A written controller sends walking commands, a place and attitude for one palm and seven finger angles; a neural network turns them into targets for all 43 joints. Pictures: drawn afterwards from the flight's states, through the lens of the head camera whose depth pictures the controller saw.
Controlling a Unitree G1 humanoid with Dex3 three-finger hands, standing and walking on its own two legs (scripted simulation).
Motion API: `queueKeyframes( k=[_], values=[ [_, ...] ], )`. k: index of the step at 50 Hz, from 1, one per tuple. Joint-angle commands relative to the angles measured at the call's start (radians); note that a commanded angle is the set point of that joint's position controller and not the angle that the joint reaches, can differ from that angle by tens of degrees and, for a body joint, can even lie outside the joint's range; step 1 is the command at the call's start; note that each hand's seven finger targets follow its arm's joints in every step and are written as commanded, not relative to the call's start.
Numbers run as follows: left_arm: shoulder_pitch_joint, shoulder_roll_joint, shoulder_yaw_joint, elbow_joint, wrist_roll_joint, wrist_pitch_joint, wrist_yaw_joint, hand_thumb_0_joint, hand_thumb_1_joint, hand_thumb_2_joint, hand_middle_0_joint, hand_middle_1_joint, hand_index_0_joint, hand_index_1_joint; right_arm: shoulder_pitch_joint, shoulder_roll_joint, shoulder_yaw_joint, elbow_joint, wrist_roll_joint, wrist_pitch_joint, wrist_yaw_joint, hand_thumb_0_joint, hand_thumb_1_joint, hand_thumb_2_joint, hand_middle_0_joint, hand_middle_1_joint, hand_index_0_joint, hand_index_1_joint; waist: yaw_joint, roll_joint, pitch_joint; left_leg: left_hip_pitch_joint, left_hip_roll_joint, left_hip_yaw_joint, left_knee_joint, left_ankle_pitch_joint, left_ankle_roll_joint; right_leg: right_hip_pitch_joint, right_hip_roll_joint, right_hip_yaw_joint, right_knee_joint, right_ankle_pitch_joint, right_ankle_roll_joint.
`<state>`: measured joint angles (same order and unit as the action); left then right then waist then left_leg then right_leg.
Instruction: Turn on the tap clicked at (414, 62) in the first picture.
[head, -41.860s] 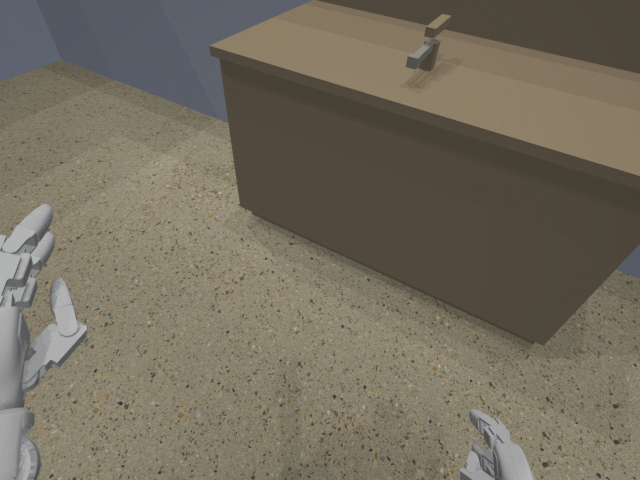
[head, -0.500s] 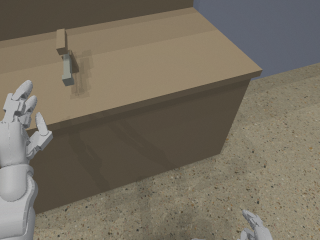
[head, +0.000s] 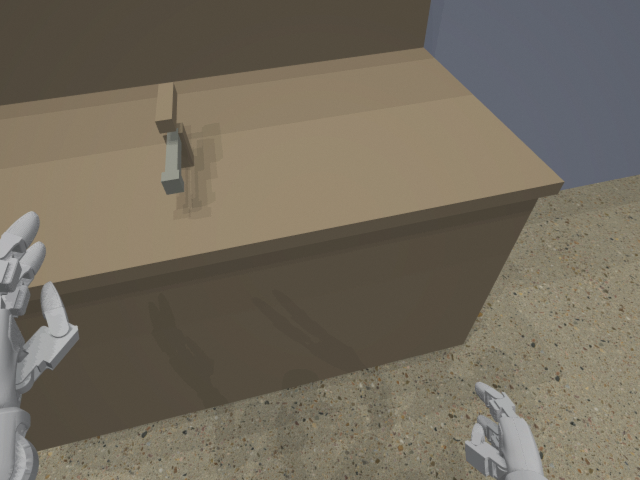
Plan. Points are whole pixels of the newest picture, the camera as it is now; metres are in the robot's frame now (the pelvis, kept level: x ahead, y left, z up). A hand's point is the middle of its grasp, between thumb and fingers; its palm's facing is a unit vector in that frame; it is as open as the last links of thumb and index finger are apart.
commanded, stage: come to a stop and stand still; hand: left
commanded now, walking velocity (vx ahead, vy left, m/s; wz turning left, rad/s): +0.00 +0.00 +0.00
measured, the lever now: (172, 182) +0.52 +0.30 +0.08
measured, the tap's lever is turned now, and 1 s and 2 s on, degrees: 0 0 0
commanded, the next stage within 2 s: take the last steps up to it in 1.08 s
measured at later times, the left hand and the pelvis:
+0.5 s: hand (102, 328) +0.23 +0.24 +0.13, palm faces +0.23 -0.86 -0.45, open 7.4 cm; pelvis -0.01 +0.01 +0.00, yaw -3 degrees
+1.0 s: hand (74, 307) +0.23 +0.26 +0.16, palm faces +0.37 -0.86 -0.34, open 7.4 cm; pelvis +0.00 +0.01 +0.01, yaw -1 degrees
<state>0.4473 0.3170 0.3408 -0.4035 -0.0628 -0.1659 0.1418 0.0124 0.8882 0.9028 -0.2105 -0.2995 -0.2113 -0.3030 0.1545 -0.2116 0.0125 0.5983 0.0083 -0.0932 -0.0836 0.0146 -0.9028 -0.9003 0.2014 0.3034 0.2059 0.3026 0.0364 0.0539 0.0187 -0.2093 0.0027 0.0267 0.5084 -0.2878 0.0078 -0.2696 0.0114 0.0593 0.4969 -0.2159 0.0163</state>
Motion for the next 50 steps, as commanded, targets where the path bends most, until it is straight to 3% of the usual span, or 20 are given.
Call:
queueKeyframes(
  k=[1,5,6,7,8,10,12,14,16,17,19,21,22,23,25,31,38,40,42,50],
  values=[
    [-0.138,0.157,0.057,-0.174,0.008,-0.037,0.008,0.0,0.9,0.9,-0.2,-0.3,-0.2,-0.3,-0.063,-0.108,-0.042,-0.147,0.004,-0.044,-0.013,0.0,-0.9,-0.9,0.2,0.3,0.2,0.3,-0.04,-0.07,-0.078,0.015,0.061,-0.043,-0.103,0.097,0.013,0.031,-0.049,0.048,-0.105,0.126,-0.016],
    [-0.143,0.19,0.084,-0.25,0.011,-0.044,0.015,0.0,0.9,0.9,-0.2,-0.3,-0.2,-0.3,-0.081,-0.099,-0.035,-0.161,-0.002,-0.046,-0.01,0.0,-0.9,-0.9,0.2,0.3,0.2,0.3,-0.033,0.005,-0.086,0.0,0.056,-0.045,-0.134,0.107,0.01,0.067,-0.042,0.029,-0.094,0.129,-0.019],
    [-1.123,1.032,0.717,-0.489,0.188,-0.155,0.01,0.0,0.9,0.9,-0.2,-0.3,-0.2,-0.3,0.127,-0.107,-0.069,-0.129,-0.05,-0.096,0.018,0.0,-0.9,-0.9,0.2,0.3,0.2,0.3,0.021,-0.287,-0.007,-0.142,0.109,-0.038,0.024,0.252,0.043,0.023,-0.057,0.057,-0.141,0.185,-0.015],
    [-0.937,0.711,0.515,-0.135,0.093,-0.143,-0.011,0.0,0.9,0.9,-0.2,-0.3,-0.2,-0.3,0.001,-0.033,-0.045,-0.074,0.004,-0.103,0.044,0.0,-0.9,-0.9,0.2,0.3,0.2,0.3,-0.007,-0.167,-0.127,0.036,0.092,-0.015,0.023,0.279,0.016,-0.006,-0.106,0.079,-0.08,0.145,-0.098],
    [-0.559,0.435,0.323,0.015,0.048,-0.134,-0.032,0.0,0.9,0.9,-0.2,-0.3,-0.2,-0.3,-0.003,-0.051,-0.05,-0.09,-0.017,-0.113,0.057,0.0,-0.9,-0.9,0.2,0.3,0.2,0.3,-0.012,-0.165,-0.164,0.085,0.052,0.002,-0.03,0.286,-0.004,0.029,-0.064,0.108,-0.057,0.326,-0.105],
    [-0.257,0.17,0.104,0.033,0.014,-0.115,-0.063,0.0,0.9,0.9,-0.2,-0.3,-0.2,-0.3,-0.004,-0.086,-0.074,-0.161,0.023,-0.127,0.08,0.0,-0.9,-0.9,0.2,0.3,0.2,0.3,-0.005,0.072,-0.216,0.089,0.038,0.029,-0.051,0.225,-0.007,0.142,-0.077,0.121,-0.067,0.309,-0.07],
    [-0.097,0.051,-0.025,-0.106,0.009,-0.107,-0.085,0.0,0.9,0.9,-0.2,-0.3,-0.2,-0.3,-0.007,-0.088,-0.075,-0.18,0.029,-0.128,0.126,0.0,-0.9,-0.9,0.2,0.3,0.2,0.3,-0.005,0.177,-0.222,0.072,0.061,0.029,-0.072,0.277,0.003,0.182,-0.053,0.063,-0.05,0.3,-0.047],
    [-0.006,0.102,-0.009,-0.227,0.023,-0.096,-0.081,0.0,0.9,0.9,-0.2,-0.3,-0.2,-0.3,-0.006,-0.096,-0.07,-0.197,0.031,-0.122,0.142,0.0,-0.9,-0.9,0.2,0.3,0.2,0.3,0.001,0.152,-0.18,-0.002,0.08,0.031,-0.101,0.26,0.004,0.201,-0.029,0.028,-0.031,0.259,-0.036],
    [0.01,0.204,0.095,-0.251,0.029,-0.095,-0.061,0.0,0.9,0.9,-0.2,-0.3,-0.2,-0.3,-0.015,-0.102,-0.064,-0.205,0.026,-0.116,0.13,0.0,-0.9,-0.9,0.2,0.3,0.2,0.3,0.007,-0.005,-0.14,-0.063,0.081,0.024,-0.13,0.155,0.0,0.196,-0.011,0.011,-0.044,0.183,-0.026],
    [-0.005,0.302,0.197,-0.257,0.033,-0.097,-0.043,0.0,0.9,0.9,-0.2,-0.3,-0.2,-0.3,-0.021,-0.109,-0.062,-0.203,0.021,-0.107,0.119,0.0,-0.9,-0.9,0.2,0.3,0.2,0.3,0.008,-0.054,-0.123,-0.073,0.074,0.023,-0.147,0.121,-0.008,0.189,0.002,0.003,-0.06,0.157,-0.021],
    [-0.033,0.312,0.253,-0.238,0.017,-0.108,-0.036,0.0,0.9,0.9,-0.2,-0.3,-0.2,-0.3,-0.033,-0.093,-0.052,-0.224,0.014,-0.097,0.088,0.0,-0.9,-0.9,0.2,0.3,0.2,0.3,0.001,-0.191,-0.116,-0.076,0.063,0.008,-0.148,0.063,0.0,0.174,-0.001,0.008,-0.09,0.121,-0.019],
    [-0.092,0.318,0.272,-0.276,0.009,-0.125,-0.031,0.0,0.9,0.9,-0.2,-0.3,-0.2,-0.3,-0.035,-0.095,-0.049,-0.23,0.009,-0.094,0.065,0.0,-0.9,-0.9,0.2,0.3,0.2,0.3,-0.01,-0.138,-0.105,-0.05,0.058,0.003,-0.159,0.041,0.009,0.15,-0.006,0.022,-0.095,0.11,-0.022],
    [-0.157,0.351,0.288,-0.331,0.008,-0.133,-0.024,0.0,0.9,0.9,-0.2,-0.3,-0.2,-0.3,-0.04,-0.099,-0.047,-0.227,0.007,-0.094,0.057,0.0,-0.9,-0.9,0.2,0.3,0.2,0.3,-0.014,-0.038,-0.1,-0.025,0.062,0.008,-0.178,0.059,0.008,0.132,0.003,0.02,-0.072,0.122,-0.024],
    [-0.16,0.315,0.262,-0.318,0.009,-0.139,-0.025,0.0,0.9,0.9,-0.2,-0.3,-0.2,-0.3,-0.042,-0.098,-0.046,-0.223,0.003,-0.099,0.052,0.0,-0.9,-0.9,0.2,0.3,0.2,0.3,-0.013,0.047,-0.106,-0.041,0.072,0.004,-0.181,0.056,0.015,0.158,-0.002,0.001,-0.054,0.13,-0.022],
    [-0.175,0.281,0.221,-0.313,0.015,-0.143,-0.028,0.0,0.9,0.9,-0.2,-0.3,-0.2,-0.3,-0.036,-0.095,-0.041,-0.214,0.0,-0.114,0.053,0.0,-0.9,-0.9,0.2,0.3,0.2,0.3,-0.007,0.122,-0.127,-0.029,0.067,0.018,-0.164,0.082,0.019,0.185,-0.003,-0.004,-0.048,0.178,-0.027],
    [-0.14,0.129,0.038,-0.194,0.032,-0.114,-0.041,0.0,0.9,0.9,-0.2,-0.3,-0.2,-0.3,0.003,-0.105,-0.049,-0.17,-0.004,-0.133,0.07,0.0,-0.9,-0.9,0.2,0.3,0.2,0.3,-0.015,0.008,-0.097,0.017,0.044,0.028,-0.148,0.112,-0.005,0.121,0.007,0.011,-0.115,0.192,-0.021],
    [-0.213,0.198,0.106,-0.132,0.037,-0.1,-0.039,0.0,0.9,0.9,-0.2,-0.3,-0.2,-0.3,-0.019,-0.1,-0.041,-0.189,-0.007,-0.086,0.056,0.0,-0.9,-0.9,0.2,0.3,0.2,0.3,-0.01,-0.049,-0.041,-0.043,0.044,0.011,-0.222,0.034,-0.01,0.125,0.021,-0.008,-0.154,0.122,-0.01],
    [-0.229,0.204,0.111,-0.168,0.034,-0.101,-0.039,0.0,0.9,0.9,-0.2,-0.3,-0.2,-0.3,-0.023,-0.095,-0.038,-0.204,-0.008,-0.078,0.056,0.0,-0.9,-0.9,0.2,0.3,0.2,0.3,-0.007,-0.036,-0.056,-0.035,0.037,0.017,-0.222,0.052,-0.008,0.146,0.024,-0.006,-0.155,0.15,-0.013],
    [-0.256,0.242,0.132,-0.249,0.035,-0.108,-0.036,0.0,0.9,0.9,-0.2,-0.3,-0.2,-0.3,-0.029,-0.093,-0.037,-0.213,-0.014,-0.077,0.055,0.0,-0.9,-0.9,0.2,0.3,0.2,0.3,-0.01,0.038,-0.089,0.0,0.023,0.031,-0.216,0.109,-0.012,0.161,0.03,-0.007,-0.153,0.202,-0.017],
    [-0.127,0.191,0.097,-0.253,0.03,-0.098,-0.026,0.0,0.9,0.9,-0.2,-0.3,-0.2,-0.3,-0.007,-0.096,-0.043,-0.214,-0.013,-0.078,0.063,0.0,-0.9,-0.9,0.2,0.3,0.2,0.3,-0.009,0.029,-0.159,0.025,0.014,0.034,-0.176,0.249,-0.029,0.235,0.022,-0.036,-0.144,0.343,-0.014]
  ],
)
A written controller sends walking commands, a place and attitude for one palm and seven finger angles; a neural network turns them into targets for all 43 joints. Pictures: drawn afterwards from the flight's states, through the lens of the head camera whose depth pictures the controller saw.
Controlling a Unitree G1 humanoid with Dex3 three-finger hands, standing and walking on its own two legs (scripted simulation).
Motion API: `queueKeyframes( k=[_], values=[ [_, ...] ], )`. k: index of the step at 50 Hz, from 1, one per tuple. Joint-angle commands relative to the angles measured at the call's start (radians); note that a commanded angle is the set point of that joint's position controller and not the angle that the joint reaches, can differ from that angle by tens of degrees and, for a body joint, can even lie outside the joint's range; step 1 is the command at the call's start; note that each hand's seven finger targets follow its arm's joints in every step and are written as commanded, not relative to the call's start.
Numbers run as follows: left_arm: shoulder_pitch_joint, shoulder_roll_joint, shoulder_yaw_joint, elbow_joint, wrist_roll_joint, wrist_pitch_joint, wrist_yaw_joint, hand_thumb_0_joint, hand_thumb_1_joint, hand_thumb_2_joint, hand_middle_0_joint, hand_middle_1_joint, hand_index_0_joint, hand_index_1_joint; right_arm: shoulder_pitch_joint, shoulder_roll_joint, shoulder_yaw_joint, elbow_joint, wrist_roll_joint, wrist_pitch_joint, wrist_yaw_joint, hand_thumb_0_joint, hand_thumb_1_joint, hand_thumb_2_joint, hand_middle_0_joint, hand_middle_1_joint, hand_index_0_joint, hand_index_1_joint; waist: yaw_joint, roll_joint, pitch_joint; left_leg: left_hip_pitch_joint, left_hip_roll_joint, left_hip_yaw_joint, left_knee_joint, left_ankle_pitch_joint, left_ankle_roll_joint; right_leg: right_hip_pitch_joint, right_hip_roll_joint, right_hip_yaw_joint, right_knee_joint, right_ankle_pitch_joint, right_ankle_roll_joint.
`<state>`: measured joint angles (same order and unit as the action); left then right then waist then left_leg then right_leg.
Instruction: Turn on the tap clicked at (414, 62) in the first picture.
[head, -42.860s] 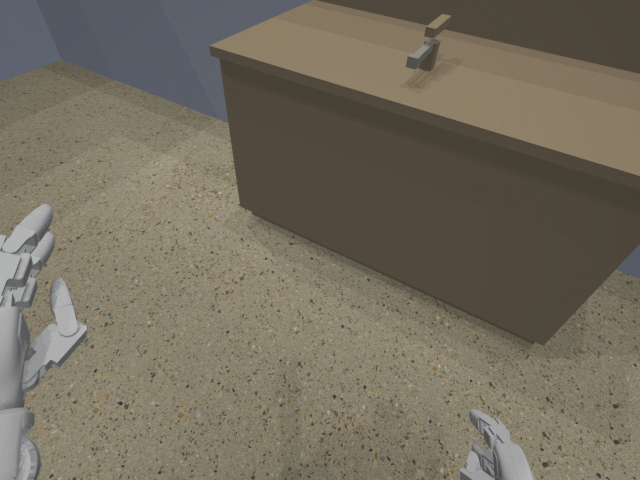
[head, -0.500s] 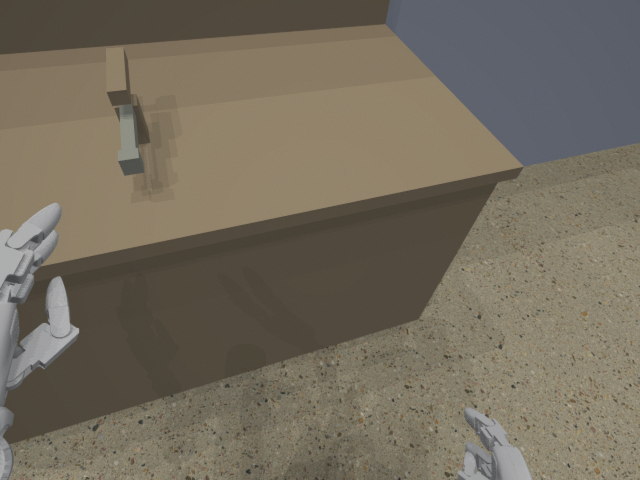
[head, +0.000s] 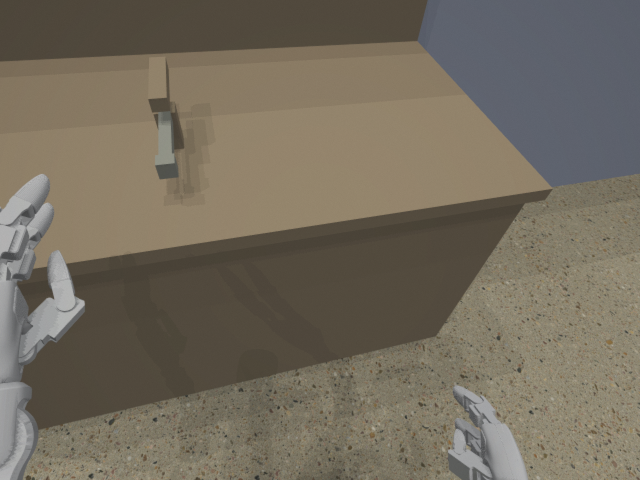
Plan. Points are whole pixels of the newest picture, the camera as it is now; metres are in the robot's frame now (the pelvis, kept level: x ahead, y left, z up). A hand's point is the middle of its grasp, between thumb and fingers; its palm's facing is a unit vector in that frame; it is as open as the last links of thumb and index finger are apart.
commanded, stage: come to a stop and stand still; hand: left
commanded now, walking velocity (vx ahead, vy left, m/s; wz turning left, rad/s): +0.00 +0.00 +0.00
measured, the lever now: (166, 166) +0.51 +0.29 +0.07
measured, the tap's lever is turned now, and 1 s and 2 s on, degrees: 0 0 0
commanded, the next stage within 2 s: take the last steps up to it in 0.08 s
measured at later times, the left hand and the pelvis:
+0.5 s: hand (104, 291) +0.24 +0.23 +0.16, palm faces +0.44 -0.83 -0.35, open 7.4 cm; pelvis +0.03 -0.02 -0.01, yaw +0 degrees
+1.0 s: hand (198, 197) +0.36 +0.18 +0.17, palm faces +0.32 -0.83 -0.46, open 7.4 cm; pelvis +0.12 -0.04 -0.02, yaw -4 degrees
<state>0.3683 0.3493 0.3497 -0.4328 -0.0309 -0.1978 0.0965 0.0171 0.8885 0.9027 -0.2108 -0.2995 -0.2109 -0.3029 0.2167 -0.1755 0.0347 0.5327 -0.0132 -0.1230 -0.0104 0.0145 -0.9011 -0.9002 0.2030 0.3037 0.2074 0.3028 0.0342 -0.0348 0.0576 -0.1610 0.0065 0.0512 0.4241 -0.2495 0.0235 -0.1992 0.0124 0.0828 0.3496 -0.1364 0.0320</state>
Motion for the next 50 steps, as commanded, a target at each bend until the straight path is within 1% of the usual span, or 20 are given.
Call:
queueKeyframes(
  k=[1,10,18,21,23,25,27,29,31,32,33,34,35,36,38,39,42,47,49,50],
  values=[
    [-0.035,0.155,0.089,-0.208,-0.001,-0.064,0.02,0.0,0.9,0.9,-0.2,-0.3,-0.2,-0.3,-0.065,-0.132,-0.069,-0.14,0.009,-0.044,-0.011,0.0,-0.9,-0.9,0.2,0.3,0.2,0.3,-0.009,0.109,-0.196,-0.018,0.009,0.014,-0.089,0.209,-0.045,0.159,0.02,-0.054,-0.005,0.27,-0.03],
    [-0.048,0.16,0.087,-0.186,-0.006,-0.058,0.022,0.0,0.9,0.9,-0.2,-0.3,-0.2,-0.3,-0.077,-0.14,-0.071,-0.138,0.015,-0.019,-0.027,0.0,-0.9,-0.9,0.2,0.3,0.2,0.3,-0.01,0.081,-0.15,-0.042,0.006,0.005,-0.126,0.153,-0.045,0.144,0.026,-0.066,-0.023,0.201,-0.022],
    [-0.079,0.161,0.084,-0.22,-0.003,-0.052,0.041,0.0,0.9,0.9,-0.2,-0.3,-0.2,-0.3,-0.098,-0.145,-0.071,-0.126,0.01,-0.021,-0.042,0.0,-0.9,-0.9,0.2,0.3,0.2,0.3,-0.019,0.182,-0.106,-0.069,0.098,-0.099,-0.161,-0.28,0.02,-0.003,0.048,-0.089,0.116,-0.132,-0.047],
    [-0.083,0.15,0.078,-0.18,-0.001,-0.045,0.047,0.0,0.9,0.9,-0.2,-0.3,-0.2,-0.3,-0.097,-0.146,-0.069,-0.121,0.017,-0.017,-0.042,0.0,-0.9,-0.9,0.2,0.3,0.2,0.3,-0.016,0.181,-0.068,-0.106,0.126,-0.109,-0.129,-0.29,0.041,-0.029,0.046,-0.098,0.16,-0.127,-0.056],
    [-0.096,0.143,0.073,-0.161,-0.001,-0.045,0.049,0.0,0.9,0.9,-0.2,-0.3,-0.2,-0.3,-0.091,-0.142,-0.068,-0.114,0.017,-0.018,-0.044,0.0,-0.9,-0.9,0.2,0.3,0.2,0.3,-0.019,0.117,-0.057,-0.11,0.098,-0.075,-0.058,-0.214,0.033,-0.026,0.027,-0.058,0.132,-0.094,-0.072],
    [-0.091,0.145,0.072,-0.123,-0.004,-0.041,0.045,0.0,0.9,0.9,-0.2,-0.3,-0.2,-0.3,-0.081,-0.142,-0.074,-0.11,0.018,-0.017,-0.043,0.0,-0.9,-0.9,0.2,0.3,0.2,0.3,-0.015,0.005,-0.048,-0.133,0.038,-0.008,0.085,-0.129,0.013,-0.02,-0.018,0.06,0.076,-0.098,-0.11],
    [-0.089,0.172,0.088,-0.124,-0.006,-0.043,0.045,0.0,0.9,0.9,-0.2,-0.3,-0.2,-0.3,-0.097,-0.131,-0.076,-0.107,0.021,-0.018,-0.04,0.0,-0.9,-0.9,0.2,0.3,0.2,0.3,-0.013,-0.102,-0.041,-0.184,-0.031,0.054,0.302,-0.089,-0.014,-0.018,-0.117,0.271,-0.019,-0.117,-0.183],
    [-0.095,0.175,0.087,-0.144,0.0,-0.054,0.053,0.0,0.9,0.9,-0.2,-0.3,-0.2,-0.3,-0.092,-0.125,-0.076,-0.111,0.027,-0.015,-0.028,0.0,-0.9,-0.9,0.2,0.3,0.2,0.3,-0.001,-0.188,-0.074,-0.362,-0.02,0.014,0.449,-0.195,-0.019,0.159,-0.245,0.407,-0.036,-0.001,-0.267],
    [-0.087,0.195,0.109,-0.206,0.004,-0.07,0.058,0.0,0.9,0.9,-0.2,-0.3,-0.2,-0.3,-0.099,-0.128,-0.076,-0.105,0.03,-0.011,-0.022,0.0,-0.9,-0.9,0.2,0.3,0.2,0.3,0.011,-0.142,-0.097,-0.406,0.03,-0.046,0.43,-0.283,-0.008,0.225,-0.274,0.375,0.034,0.215,-0.291],
    [-0.091,0.221,0.137,-0.238,0.005,-0.073,0.061,0.0,0.9,0.9,-0.2,-0.3,-0.2,-0.3,-0.103,-0.127,-0.069,-0.098,0.027,-0.01,-0.02,0.0,-0.9,-0.9,0.2,0.3,0.2,0.3,-0.004,-0.051,-0.115,-0.298,0.045,-0.059,0.304,-0.265,0.001,0.163,-0.252,0.322,0.11,0.259,-0.261],
    [-0.09,0.195,0.118,-0.273,-0.002,-0.071,0.06,0.0,0.9,0.9,-0.2,-0.3,-0.2,-0.3,-0.073,-0.11,-0.061,-0.093,0.027,0.0,-0.019,0.0,-0.9,-0.9,0.2,0.3,0.2,0.3,-0.038,-0.005,-0.164,-0.129,0.022,-0.03,0.116,-0.139,-0.002,0.093,-0.184,0.174,0.215,0.216,-0.202],
    [-0.073,0.2,0.132,-0.305,-0.014,-0.071,0.059,0.0,0.9,0.9,-0.2,-0.3,-0.2,-0.3,-0.067,-0.117,-0.067,-0.098,0.028,0.001,-0.028,0.0,-0.9,-0.9,0.2,0.3,0.2,0.3,-0.061,0.127,-0.203,0.123,0.005,-0.045,-0.003,0.073,0.005,-0.068,-0.062,0.054,0.388,0.158,-0.134],
    [-0.068,0.198,0.133,-0.36,-0.021,-0.079,0.061,0.0,0.9,0.9,-0.2,-0.3,-0.2,-0.3,-0.083,-0.151,-0.081,-0.115,0.031,-0.004,-0.026,0.0,-0.9,-0.9,0.2,0.3,0.2,0.3,-0.067,0.358,-0.21,0.369,0.207,-0.355,-0.063,0.326,0.064,-0.387,0.053,-0.072,0.618,-0.114,-0.049],
    [-0.08,0.198,0.125,-0.4,-0.006,-0.095,0.065,0.0,0.9,0.9,-0.2,-0.3,-0.2,-0.3,-0.099,-0.122,-0.078,-0.128,0.025,-0.014,-0.016,0.0,-0.9,-0.9,0.2,0.3,0.2,0.3,-0.051,0.36,-0.223,0.431,0.332,-0.482,-0.077,0.51,0.147,-0.506,0.048,-0.066,0.784,-0.413,-0.045],
    [-0.024,0.177,0.128,-0.288,-0.016,-0.081,0.054,0.0,0.9,0.9,-0.2,-0.3,-0.2,-0.3,-0.085,-0.133,-0.086,-0.097,0.016,-0.028,-0.007,0.0,-0.9,-0.9,0.2,0.3,0.2,0.3,-0.053,0.168,-0.16,0.286,0.359,-0.458,-0.105,0.362,0.207,-0.521,0.002,-0.027,0.906,-0.355,-0.051],
    [-0.054,0.174,0.113,-0.333,-0.013,-0.072,0.054,0.0,0.9,0.9,-0.2,-0.3,-0.2,-0.3,-0.084,-0.135,-0.085,-0.102,0.013,-0.027,-0.006,0.0,-0.9,-0.9,0.2,0.3,0.2,0.3,-0.06,0.167,-0.11,0.241,0.363,-0.439,-0.115,0.391,0.222,-0.547,-0.03,-0.028,0.913,-0.319,-0.047],
    [-0.073,0.184,0.117,-0.351,0.01,-0.067,0.05,0.0,0.9,0.9,-0.2,-0.3,-0.2,-0.3,-0.101,-0.134,-0.08,-0.089,0.022,-0.042,-0.005,0.0,-0.9,-0.9,0.2,0.3,0.2,0.3,-0.031,0.204,-0.039,0.121,0.263,-0.172,-0.108,0.439,0.156,-0.473,-0.061,-0.105,0.716,-0.187,-0.044],
    [0.119,0.183,0.155,-0.236,0.0,-0.042,0.049,0.0,0.9,0.9,-0.2,-0.3,-0.2,-0.3,-0.075,-0.128,-0.066,-0.117,0.014,-0.033,-0.013,0.0,-0.9,-0.9,0.2,0.3,0.2,0.3,-0.023,0.229,-0.131,0.031,0.174,0.012,0.056,0.594,0.031,-0.061,0.025,-0.238,0.234,0.013,-0.048],
    [0.073,0.192,0.171,-0.233,-0.002,-0.04,0.051,0.0,0.9,0.9,-0.2,-0.3,-0.2,-0.3,-0.082,-0.121,-0.066,-0.122,0.022,-0.019,-0.012,0.0,-0.9,-0.9,0.2,0.3,0.2,0.3,-0.015,0.129,-0.199,-0.075,0.134,0.027,0.242,0.489,-0.009,0.206,0.006,-0.217,0.082,0.214,-0.05],
    [0.054,0.217,0.185,-0.228,0.002,-0.04,0.056,0.0,0.9,0.9,-0.2,-0.3,-0.2,-0.3,-0.083,-0.115,-0.068,-0.122,0.023,-0.017,-0.015,0.0,-0.9,-0.9,0.2,0.3,0.2,0.3,-0.019,0.009,-0.25,-0.174,0.071,0.062,0.399,0.337,-0.027,0.325,-0.088,-0.104,0.117,0.477,-0.089]
  ],
)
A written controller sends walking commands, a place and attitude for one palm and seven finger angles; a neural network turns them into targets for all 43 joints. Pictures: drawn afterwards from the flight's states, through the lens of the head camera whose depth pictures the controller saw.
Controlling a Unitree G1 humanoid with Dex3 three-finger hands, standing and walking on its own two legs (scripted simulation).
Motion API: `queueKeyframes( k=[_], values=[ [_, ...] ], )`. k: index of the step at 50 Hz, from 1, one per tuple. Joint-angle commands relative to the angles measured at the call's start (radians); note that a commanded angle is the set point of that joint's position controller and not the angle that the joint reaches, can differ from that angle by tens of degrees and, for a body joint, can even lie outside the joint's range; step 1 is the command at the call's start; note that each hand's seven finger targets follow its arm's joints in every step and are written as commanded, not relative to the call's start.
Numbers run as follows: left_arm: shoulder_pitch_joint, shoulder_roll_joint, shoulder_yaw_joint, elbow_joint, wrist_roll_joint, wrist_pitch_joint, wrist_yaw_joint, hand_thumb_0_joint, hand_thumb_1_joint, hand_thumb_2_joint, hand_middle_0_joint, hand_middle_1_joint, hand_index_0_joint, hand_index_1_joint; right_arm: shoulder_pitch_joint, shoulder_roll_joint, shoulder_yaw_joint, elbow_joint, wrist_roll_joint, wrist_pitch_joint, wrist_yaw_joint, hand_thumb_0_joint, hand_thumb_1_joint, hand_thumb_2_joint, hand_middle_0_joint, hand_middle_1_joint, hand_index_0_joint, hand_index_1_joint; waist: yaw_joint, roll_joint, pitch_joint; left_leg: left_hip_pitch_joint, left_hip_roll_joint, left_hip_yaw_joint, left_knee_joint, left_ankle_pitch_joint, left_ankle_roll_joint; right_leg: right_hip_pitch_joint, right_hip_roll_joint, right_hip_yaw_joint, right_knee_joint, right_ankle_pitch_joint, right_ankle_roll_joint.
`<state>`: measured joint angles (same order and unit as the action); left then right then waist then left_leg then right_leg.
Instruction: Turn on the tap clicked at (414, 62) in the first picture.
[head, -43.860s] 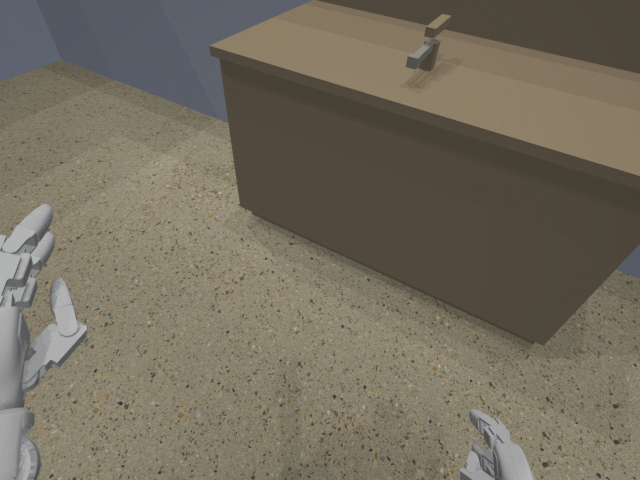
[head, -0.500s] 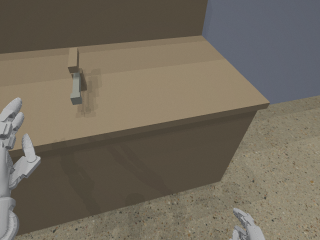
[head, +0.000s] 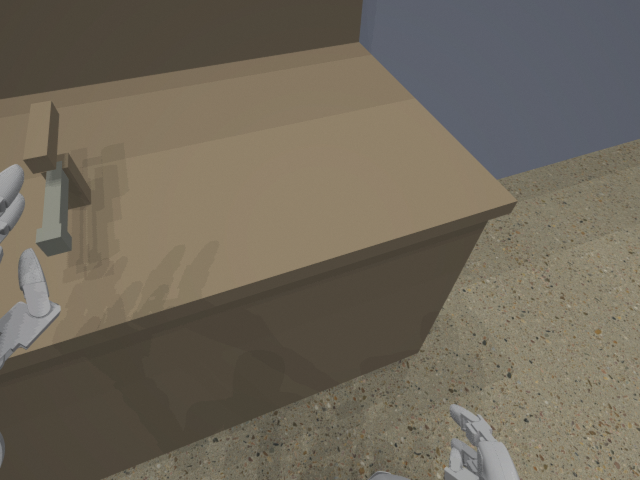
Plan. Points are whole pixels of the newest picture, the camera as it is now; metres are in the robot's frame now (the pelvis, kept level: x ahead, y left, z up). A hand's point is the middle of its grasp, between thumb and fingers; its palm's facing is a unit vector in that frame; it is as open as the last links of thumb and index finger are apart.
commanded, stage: come to a stop and stand still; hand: left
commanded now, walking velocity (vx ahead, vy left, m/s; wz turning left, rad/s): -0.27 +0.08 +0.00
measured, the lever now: (54, 239) +0.37 +0.36 +0.09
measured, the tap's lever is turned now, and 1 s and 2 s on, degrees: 0 0 0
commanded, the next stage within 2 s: look again from close up in 1.66 s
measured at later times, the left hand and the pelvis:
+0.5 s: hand out of the picture +0.24 +0.31 +0.24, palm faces +0.56 -0.79 -0.27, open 7.4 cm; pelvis +0.00 +0.02 +0.00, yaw -2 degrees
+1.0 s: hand (34, 252) +0.28 +0.28 +0.19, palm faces +0.37 -0.85 -0.38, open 7.4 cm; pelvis +0.04 +0.06 +0.01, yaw -5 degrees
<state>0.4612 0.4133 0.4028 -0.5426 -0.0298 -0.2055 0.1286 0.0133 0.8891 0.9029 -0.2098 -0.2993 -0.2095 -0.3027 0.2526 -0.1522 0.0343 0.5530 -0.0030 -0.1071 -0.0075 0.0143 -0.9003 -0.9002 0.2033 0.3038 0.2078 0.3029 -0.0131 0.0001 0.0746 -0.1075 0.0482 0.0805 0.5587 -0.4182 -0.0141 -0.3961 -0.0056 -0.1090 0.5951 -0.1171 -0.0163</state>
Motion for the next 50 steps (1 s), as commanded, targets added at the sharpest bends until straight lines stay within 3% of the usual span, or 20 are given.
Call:
queueKeyframes(
  k=[1,2,4,8,13,16,17,18,19,21,23,26,27,31,32,33,37,42,47,50],
  values=[
    [-0.044,0.171,0.15,-0.117,-0.004,-0.042,0.028,0.0,0.9,0.9,-0.2,-0.3,-0.2,-0.3,-0.133,-0.132,-0.069,-0.155,0.009,-0.042,-0.02,0.0,-0.9,-0.9,0.2,0.3,0.2,0.3,0.032,-0.142,-0.306,-0.335,-0.069,0.018,0.46,0.146,-0.012,0.567,-0.216,0.294,-0.114,0.775,-0.126],
    [-0.037,0.161,0.148,-0.09,-0.006,-0.053,0.029,0.0,0.9,0.9,-0.2,-0.3,-0.2,-0.3,-0.135,-0.123,-0.057,-0.154,0.003,-0.049,-0.018,0.0,-0.9,-0.9,0.2,0.3,0.2,0.3,0.033,-0.158,-0.282,-0.361,-0.067,-0.07,0.546,-0.105,-0.015,0.516,-0.321,0.369,-0.145,0.896,-0.172],
    [-0.046,0.166,0.145,-0.155,-0.02,-0.057,0.043,0.0,0.9,0.9,-0.2,-0.3,-0.2,-0.3,-0.111,-0.151,-0.071,-0.131,0.017,-0.04,-0.013,0.0,-0.9,-0.9,0.2,0.3,0.2,0.3,0.035,-0.181,-0.275,-0.347,-0.013,-0.152,0.608,-0.106,-0.021,0.405,-0.365,0.399,-0.177,0.615,-0.17],
    [0.005,0.157,0.139,-0.224,-0.008,-0.06,0.065,0.0,0.9,0.9,-0.2,-0.3,-0.2,-0.3,-0.178,-0.116,-0.035,-0.131,0.007,-0.007,-0.036,0.0,-0.9,-0.9,0.2,0.3,0.2,0.3,0.042,-0.107,-0.244,-0.214,-0.013,-0.088,0.282,-0.037,-0.014,0.247,-0.267,0.255,-0.219,0.316,-0.122],
    [-0.032,0.142,0.106,-0.243,-0.011,-0.032,0.071,0.0,0.9,0.9,-0.2,-0.3,-0.2,-0.3,-0.131,-0.134,-0.053,-0.109,-0.002,-0.006,-0.045,0.0,-0.9,-0.9,0.2,0.3,0.2,0.3,0.032,-0.076,-0.205,-0.052,-0.071,-0.019,-0.001,0.177,-0.003,0.11,-0.213,0.231,-0.307,-0.17,-0.07],
    [-0.081,0.135,0.083,-0.205,-0.006,-0.03,0.063,0.0,0.9,0.9,-0.2,-0.3,-0.2,-0.3,-0.113,-0.166,-0.071,-0.125,0.008,-0.01,-0.051,0.0,-0.9,-0.9,0.2,0.3,0.2,0.3,0.031,0.065,-0.14,-0.109,0.009,-0.135,-0.18,0.074,0.036,0.083,-0.097,0.196,-0.256,-0.379,-0.01],
    [-1.042,0.927,0.357,-0.444,0.0,-0.224,0.065,0.0,0.9,0.9,-0.2,-0.3,-0.2,-0.3,0.055,-0.203,0.11,-0.232,0.051,-0.051,-0.114,0.0,-0.9,-0.9,0.2,0.3,0.2,0.3,-0.01,0.298,-0.048,-0.294,0.027,-0.1,-0.172,0.058,0.03,0.16,-0.048,0.131,-0.175,-0.262,0.061],
    [-0.56,0.363,0.284,0.107,0.006,-0.14,0.037,0.0,0.9,0.9,-0.2,-0.3,-0.2,-0.3,-0.033,-0.083,0.002,-0.156,0.063,-0.107,-0.077,0.0,-0.9,-0.9,0.2,0.3,0.2,0.3,0.052,0.155,-0.211,-0.237,0.083,-0.111,-0.105,0.044,0.047,0.073,-0.102,0.114,-0.155,-0.405,0.026],
    [-0.499,0.309,0.211,0.079,-0.004,-0.13,0.022,0.0,0.9,0.9,-0.2,-0.3,-0.2,-0.3,-0.065,-0.146,-0.005,-0.117,0.009,-0.105,-0.046,0.0,-0.9,-0.9,0.2,0.3,0.2,0.3,0.033,0.125,-0.13,-0.269,0.027,-0.098,-0.126,-0.042,0.034,0.108,-0.067,0.181,-0.21,-0.35,-0.004],
    [-0.468,0.215,0.059,0.191,-0.014,-0.135,-0.01,0.0,0.9,0.9,-0.2,-0.3,-0.2,-0.3,-0.014,-0.203,-0.034,-0.126,0.003,-0.117,-0.022,0.0,-0.9,-0.9,0.2,0.3,0.2,0.3,0.035,0.016,-0.104,-0.2,-0.039,-0.075,0.003,-0.037,0.019,0.006,-0.151,0.325,-0.315,-0.368,-0.062],
    [-0.354,0.061,-0.083,0.167,-0.025,-0.111,-0.032,0.0,0.9,0.9,-0.2,-0.3,-0.2,-0.3,-0.01,-0.2,-0.028,-0.137,0.009,-0.114,0.007,0.0,-0.9,-0.9,0.2,0.3,0.2,0.3,0.037,0.076,-0.113,-0.123,-0.022,-0.083,-0.049,-0.02,0.023,-0.005,-0.132,0.29,-0.291,-0.373,-0.064],
    [-0.266,0.001,-0.125,0.041,-0.004,-0.08,-0.028,0.0,0.9,0.9,-0.2,-0.3,-0.2,-0.3,-0.049,-0.205,-0.032,-0.154,0.027,-0.125,0.019,0.0,-0.9,-0.9,0.2,0.3,0.2,0.3,0.039,0.093,-0.046,-0.255,0.038,-0.153,-0.277,-0.239,0.03,0.074,-0.014,0.162,-0.208,-0.354,0.002],
    [-0.251,0.041,-0.082,0.011,-0.004,-0.072,-0.014,0.0,0.9,0.9,-0.2,-0.3,-0.2,-0.3,-0.081,-0.211,-0.031,-0.162,0.032,-0.12,0.018,0.0,-0.9,-0.9,0.2,0.3,0.2,0.3,0.044,0.152,-0.046,-0.298,0.068,-0.183,-0.365,-0.282,0.035,0.148,0.019,0.124,-0.125,-0.272,0.016],
    [-0.208,0.157,0.11,-0.036,0.024,-0.058,0.01,0.0,0.9,0.9,-0.2,-0.3,-0.2,-0.3,-0.121,-0.189,-0.042,-0.177,0.009,-0.084,-0.01,0.0,-0.9,-0.9,0.2,0.3,0.2,0.3,0.044,-0.036,-0.084,-0.332,0.113,-0.185,-0.407,-0.238,0.032,0.231,0.02,0.092,-0.041,-0.176,0.041],
    [-0.254,0.256,0.195,-0.099,0.026,-0.066,0.02,0.0,0.9,0.9,-0.2,-0.3,-0.2,-0.3,-0.135,-0.187,-0.04,-0.175,0.001,-0.072,-0.014,0.0,-0.9,-0.9,0.2,0.3,0.2,0.3,0.047,0.034,-0.106,-0.316,0.122,-0.188,-0.444,-0.248,0.025,0.235,0.025,0.082,-0.009,-0.185,0.042],
    [-0.246,0.183,0.155,-0.092,0.023,-0.061,0.021,0.0,0.9,0.9,-0.2,-0.3,-0.2,-0.3,-0.135,-0.171,-0.039,-0.185,-0.007,-0.066,-0.023,0.0,-0.9,-0.9,0.2,0.3,0.2,0.3,0.037,0.068,-0.082,-0.323,0.129,-0.192,-0.445,-0.242,0.021,0.22,0.015,0.081,-0.002,-0.175,0.038],
    [-0.266,0.174,0.136,-0.198,0.024,-0.057,0.023,0.0,0.9,0.9,-0.2,-0.3,-0.2,-0.3,-0.132,-0.164,-0.034,-0.186,-0.018,-0.08,-0.018,0.0,-0.9,-0.9,0.2,0.3,0.2,0.3,0.038,0.227,-0.118,-0.22,0.105,-0.144,-0.4,-0.077,-0.011,0.227,0.005,0.06,-0.046,-0.121,0.023],
    [-0.182,0.05,0.032,-0.119,0.019,-0.049,0.015,0.0,0.9,0.9,-0.2,-0.3,-0.2,-0.3,-0.126,-0.181,-0.045,-0.153,-0.011,-0.102,-0.011,0.0,-0.9,-0.9,0.2,0.3,0.2,0.3,0.025,0.134,-0.144,-0.097,0.075,-0.115,-0.314,0.157,-0.045,0.216,-0.001,0.058,-0.123,-0.07,0.012],
    [-0.092,0.046,0.041,-0.017,0.009,-0.026,0.014,0.0,0.9,0.9,-0.2,-0.3,-0.2,-0.3,-0.117,-0.188,-0.061,-0.132,-0.002,-0.068,-0.013,0.0,-0.9,-0.9,0.2,0.3,0.2,0.3,0.028,0.036,-0.131,-0.081,0.06,-0.097,-0.253,0.372,-0.064,0.202,-0.014,0.077,-0.136,0.02,0.006],
    [-0.13,0.059,0.051,-0.008,0.003,-0.026,0.015,0.0,0.9,0.9,-0.2,-0.3,-0.2,-0.3,-0.13,-0.179,-0.06,-0.136,0.004,-0.045,-0.023,0.0,-0.9,-0.9,0.2,0.3,0.2,0.3,0.03,0.0,-0.099,-0.141,0.063,-0.105,-0.27,0.252,-0.049,0.215,-0.023,0.092,-0.148,-0.008,0.01]
  ],
)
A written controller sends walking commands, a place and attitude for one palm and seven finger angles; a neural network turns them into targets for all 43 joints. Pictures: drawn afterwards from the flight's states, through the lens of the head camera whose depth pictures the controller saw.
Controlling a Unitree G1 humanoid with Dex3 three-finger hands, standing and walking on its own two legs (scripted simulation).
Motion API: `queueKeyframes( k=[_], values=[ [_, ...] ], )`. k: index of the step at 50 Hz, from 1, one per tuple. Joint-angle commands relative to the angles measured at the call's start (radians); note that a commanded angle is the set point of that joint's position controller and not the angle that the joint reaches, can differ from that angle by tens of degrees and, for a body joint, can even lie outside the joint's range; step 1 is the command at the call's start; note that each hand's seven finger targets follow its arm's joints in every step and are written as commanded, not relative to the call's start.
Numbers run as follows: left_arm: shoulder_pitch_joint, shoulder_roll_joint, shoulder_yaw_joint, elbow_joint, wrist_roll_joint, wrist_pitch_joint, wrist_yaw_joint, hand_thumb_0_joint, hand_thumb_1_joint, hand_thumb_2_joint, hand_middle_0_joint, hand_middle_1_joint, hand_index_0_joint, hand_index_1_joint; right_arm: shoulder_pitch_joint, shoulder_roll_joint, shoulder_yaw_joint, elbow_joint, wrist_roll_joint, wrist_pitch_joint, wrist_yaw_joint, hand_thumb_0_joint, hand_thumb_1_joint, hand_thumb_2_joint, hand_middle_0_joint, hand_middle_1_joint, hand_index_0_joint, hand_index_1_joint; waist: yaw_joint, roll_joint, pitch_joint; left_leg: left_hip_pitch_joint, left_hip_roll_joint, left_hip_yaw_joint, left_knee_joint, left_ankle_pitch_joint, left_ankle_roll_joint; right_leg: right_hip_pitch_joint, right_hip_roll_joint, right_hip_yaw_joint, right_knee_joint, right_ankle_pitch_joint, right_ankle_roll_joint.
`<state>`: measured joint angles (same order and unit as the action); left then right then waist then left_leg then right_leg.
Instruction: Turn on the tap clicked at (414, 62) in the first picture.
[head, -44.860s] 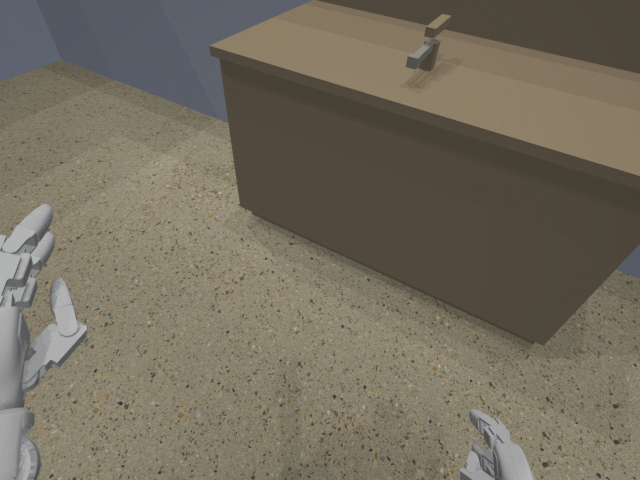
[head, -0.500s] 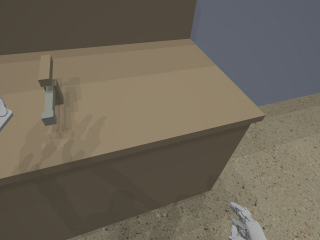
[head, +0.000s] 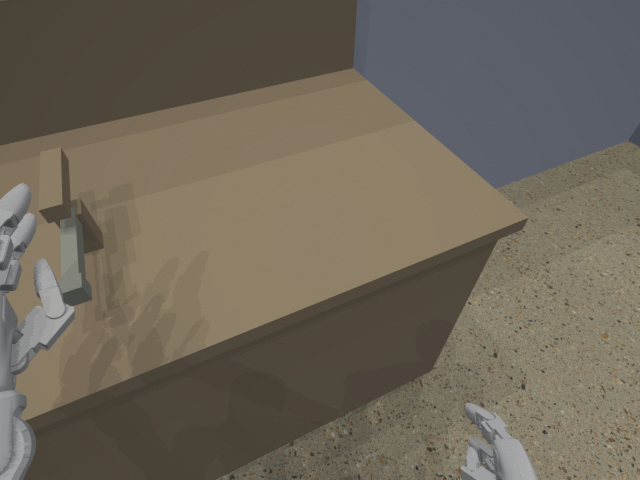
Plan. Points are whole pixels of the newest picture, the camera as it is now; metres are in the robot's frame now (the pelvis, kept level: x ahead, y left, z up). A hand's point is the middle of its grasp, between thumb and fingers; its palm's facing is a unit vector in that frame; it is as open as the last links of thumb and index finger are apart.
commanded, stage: come to a stop and stand still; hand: left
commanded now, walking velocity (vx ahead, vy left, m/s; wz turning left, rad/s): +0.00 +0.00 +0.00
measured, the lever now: (74, 290) +0.30 +0.33 +0.08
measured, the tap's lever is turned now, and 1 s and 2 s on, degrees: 0 0 0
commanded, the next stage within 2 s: look again from close up in 0.66 s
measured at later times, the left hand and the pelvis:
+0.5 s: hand (130, 307) +0.24 +0.20 +0.16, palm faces +0.45 -0.81 -0.37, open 7.4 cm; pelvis +0.03 -0.05 +0.00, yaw +3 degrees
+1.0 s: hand (110, 325) +0.22 +0.21 +0.16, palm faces +0.45 -0.82 -0.35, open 7.4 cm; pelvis +0.02 -0.04 +0.01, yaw +3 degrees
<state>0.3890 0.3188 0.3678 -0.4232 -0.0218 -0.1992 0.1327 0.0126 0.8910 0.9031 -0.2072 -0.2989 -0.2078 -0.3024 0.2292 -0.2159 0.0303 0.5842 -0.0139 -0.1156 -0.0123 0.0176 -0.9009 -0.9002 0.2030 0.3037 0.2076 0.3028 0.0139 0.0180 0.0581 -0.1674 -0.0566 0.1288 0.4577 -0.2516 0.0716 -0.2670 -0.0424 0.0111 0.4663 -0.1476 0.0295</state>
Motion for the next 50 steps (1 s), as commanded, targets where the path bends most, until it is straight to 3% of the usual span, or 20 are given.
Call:
queueKeyframes(
  k=[1,2,4,7,10,14,21,22,24,26,27,31,40,42,45,47,50],
  values=[
    [-0.075,0.15,0.081,-0.138,-0.007,-0.033,0.01,0.0,0.9,0.9,-0.2,-0.3,-0.2,-0.3,-0.111,-0.114,-0.053,-0.173,0.016,-0.032,-0.022,0.0,-0.9,-0.9,0.2,0.3,0.2,0.3,0.002,-0.025,-0.079,-0.094,0.16,-0.15,-0.165,0.061,-0.123,0.095,0.011,-0.019,-0.026,0.03,-0.037],
    [-0.114,0.178,0.095,-0.188,-0.007,-0.035,0.012,0.0,0.9,0.9,-0.2,-0.3,-0.2,-0.3,-0.125,-0.114,-0.051,-0.175,0.016,-0.03,-0.026,0.0,-0.9,-0.9,0.2,0.3,0.2,0.3,0.001,-0.001,-0.097,-0.073,0.147,-0.139,-0.156,0.082,-0.117,0.097,0.011,-0.011,-0.021,0.054,-0.04],
    [-0.123,0.167,0.082,-0.211,-0.012,-0.038,0.014,0.0,0.9,0.9,-0.2,-0.3,-0.2,-0.3,-0.13,-0.107,-0.046,-0.181,0.012,-0.033,-0.032,0.0,-0.9,-0.9,0.2,0.3,0.2,0.3,0.005,0.029,-0.122,-0.067,0.137,-0.129,-0.126,0.114,-0.102,0.125,-0.001,0.0,-0.035,0.09,-0.046],
    [-0.131,0.197,0.099,-0.289,-0.015,-0.036,0.023,0.0,0.9,0.9,-0.2,-0.3,-0.2,-0.3,-0.144,-0.107,-0.043,-0.186,0.006,-0.04,-0.035,0.0,-0.9,-0.9,0.2,0.3,0.2,0.3,0.006,0.068,-0.184,-0.024,0.12,-0.121,-0.079,0.191,-0.091,0.158,-0.013,0.029,-0.04,0.172,-0.059],
    [-0.079,0.176,0.088,-0.299,-0.021,-0.03,0.031,0.0,0.9,0.9,-0.2,-0.3,-0.2,-0.3,-0.141,-0.103,-0.042,-0.189,0.004,-0.042,-0.036,0.0,-0.9,-0.9,0.2,0.3,0.2,0.3,0.004,0.055,-0.225,-0.002,0.119,-0.123,-0.037,0.28,-0.085,0.191,-0.028,0.038,-0.042,0.269,-0.068],
    [-0.001,0.16,0.091,-0.26,-0.031,-0.017,0.032,0.0,0.9,0.9,-0.2,-0.3,-0.2,-0.3,-0.137,-0.105,-0.045,-0.185,0.008,-0.027,-0.036,0.0,-0.9,-0.9,0.2,0.3,0.2,0.3,-0.005,0.015,-0.228,-0.014,0.12,-0.129,-0.017,0.279,-0.078,0.204,-0.042,0.049,-0.054,0.303,-0.071],
    [0.022,0.16,0.086,-0.208,-0.041,-0.003,0.026,0.0,0.9,0.9,-0.2,-0.3,-0.2,-0.3,-0.144,-0.109,-0.045,-0.183,0.015,-0.003,-0.044,0.0,-0.9,-0.9,0.2,0.3,0.2,0.3,-0.01,-0.033,-0.175,-0.048,0.117,-0.136,-0.036,0.162,-0.06,0.169,-0.044,0.064,-0.109,0.19,-0.061],
    [0.009,0.175,0.093,-0.224,-0.04,-0.002,0.027,0.0,0.9,0.9,-0.2,-0.3,-0.2,-0.3,-0.156,-0.112,-0.044,-0.182,0.015,-0.001,-0.046,0.0,-0.9,-0.9,0.2,0.3,0.2,0.3,-0.011,-0.004,-0.173,-0.036,0.116,-0.137,-0.036,0.17,-0.059,0.16,-0.046,0.067,-0.112,0.193,-0.062],
    [-0.009,0.166,0.075,-0.231,-0.04,-0.001,0.027,0.0,0.9,0.9,-0.2,-0.3,-0.2,-0.3,-0.152,-0.111,-0.043,-0.184,0.015,-0.003,-0.048,0.0,-0.9,-0.9,0.2,0.3,0.2,0.3,-0.009,-0.025,-0.17,-0.038,0.115,-0.139,-0.038,0.161,-0.057,0.164,-0.046,0.061,-0.118,0.172,-0.059],
    [-0.023,0.176,0.078,-0.251,-0.038,-0.002,0.03,0.0,0.9,0.9,-0.2,-0.3,-0.2,-0.3,-0.151,-0.113,-0.043,-0.183,0.014,-0.005,-0.049,0.0,-0.9,-0.9,0.2,0.3,0.2,0.3,-0.007,-0.008,-0.172,-0.041,0.112,-0.141,-0.045,0.159,-0.057,0.173,-0.045,0.058,-0.122,0.161,-0.059],
    [-0.029,0.196,0.089,-0.275,-0.037,-0.002,0.032,0.0,0.9,0.9,-0.2,-0.3,-0.2,-0.3,-0.167,-0.115,-0.042,-0.182,0.013,-0.006,-0.05,0.0,-0.9,-0.9,0.2,0.3,0.2,0.3,-0.007,0.035,-0.173,-0.023,0.112,-0.141,-0.048,0.164,-0.055,0.162,-0.046,0.062,-0.122,0.162,-0.06],
    [-0.003,0.186,0.086,-0.259,-0.039,-0.001,0.037,0.0,0.9,0.9,-0.2,-0.3,-0.2,-0.3,-0.151,-0.111,-0.042,-0.18,0.012,-0.009,-0.049,0.0,-0.9,-0.9,0.2,0.3,0.2,0.3,-0.004,-0.005,-0.165,-0.049,0.11,-0.144,-0.055,0.133,-0.054,0.184,-0.048,0.058,-0.141,0.114,-0.057],
    [0.018,0.173,0.076,-0.23,-0.039,-0.004,0.03,0.0,0.9,0.9,-0.2,-0.3,-0.2,-0.3,-0.14,-0.115,-0.047,-0.167,0.015,-0.003,-0.044,0.0,-0.9,-0.9,0.2,0.3,0.2,0.3,-0.008,0.005,-0.126,-0.07,0.117,-0.153,-0.095,0.055,-0.052,0.154,-0.036,0.05,-0.173,-0.006,-0.049],
    [0.019,0.185,0.083,-0.233,-0.037,-0.004,0.028,0.0,0.9,0.9,-0.2,-0.3,-0.2,-0.3,-0.15,-0.116,-0.048,-0.165,0.015,-0.003,-0.046,0.0,-0.9,-0.9,0.2,0.3,0.2,0.3,-0.008,0.026,-0.125,-0.058,0.118,-0.154,-0.107,0.061,-0.05,0.15,-0.029,0.046,-0.17,0.004,-0.047],
    [-0.006,0.175,0.07,-0.236,-0.034,-0.003,0.028,0.0,0.9,0.9,-0.2,-0.3,-0.2,-0.3,-0.14,-0.115,-0.048,-0.167,0.015,-0.006,-0.046,0.0,-0.9,-0.9,0.2,0.3,0.2,0.3,-0.005,0.011,-0.121,-0.074,0.12,-0.155,-0.12,0.045,-0.05,0.167,-0.021,0.037,-0.165,0.002,-0.043],
    [-0.019,0.19,0.076,-0.257,-0.033,-0.003,0.028,0.0,0.9,0.9,-0.2,-0.3,-0.2,-0.3,-0.151,-0.116,-0.045,-0.166,0.014,-0.007,-0.046,0.0,-0.9,-0.9,0.2,0.3,0.2,0.3,-0.005,0.045,-0.119,-0.066,0.121,-0.163,-0.132,0.048,-0.051,0.161,-0.018,0.033,-0.158,0.009,-0.043],
    [-0.018,0.175,0.069,-0.246,-0.032,-0.003,0.028,0.0,0.9,0.9,-0.2,-0.3,-0.2,-0.3,-0.138,-0.114,-0.047,-0.167,0.014,-0.009,-0.046,0.0,-0.9,-0.9,0.2,0.3,0.2,0.3,-0.001,0.02,-0.116,-0.085,0.124,-0.164,-0.14,0.039,-0.051,0.186,-0.013,0.027,-0.15,0.017,-0.042]
  ],
)
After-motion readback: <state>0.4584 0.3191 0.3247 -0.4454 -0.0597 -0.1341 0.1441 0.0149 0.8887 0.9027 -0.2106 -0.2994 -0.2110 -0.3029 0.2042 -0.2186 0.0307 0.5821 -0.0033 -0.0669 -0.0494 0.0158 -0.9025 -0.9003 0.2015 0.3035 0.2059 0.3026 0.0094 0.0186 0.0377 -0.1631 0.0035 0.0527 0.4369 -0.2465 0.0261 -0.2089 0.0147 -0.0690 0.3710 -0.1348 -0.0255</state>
